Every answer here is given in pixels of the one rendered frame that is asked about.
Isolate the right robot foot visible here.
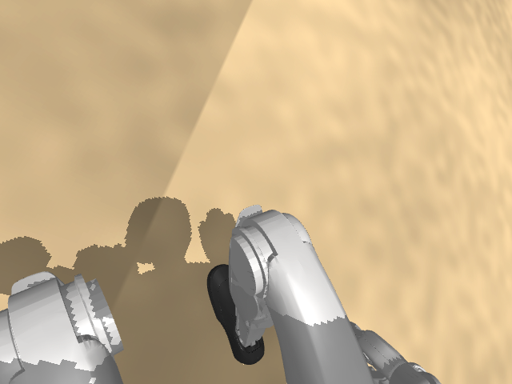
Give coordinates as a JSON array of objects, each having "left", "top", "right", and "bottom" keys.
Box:
[{"left": 207, "top": 264, "right": 264, "bottom": 365}]

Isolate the right robot hand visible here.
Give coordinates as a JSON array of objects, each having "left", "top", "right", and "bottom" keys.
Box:
[{"left": 350, "top": 322, "right": 408, "bottom": 384}]

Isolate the right robot arm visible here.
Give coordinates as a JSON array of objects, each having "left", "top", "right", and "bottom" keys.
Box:
[{"left": 389, "top": 362, "right": 441, "bottom": 384}]

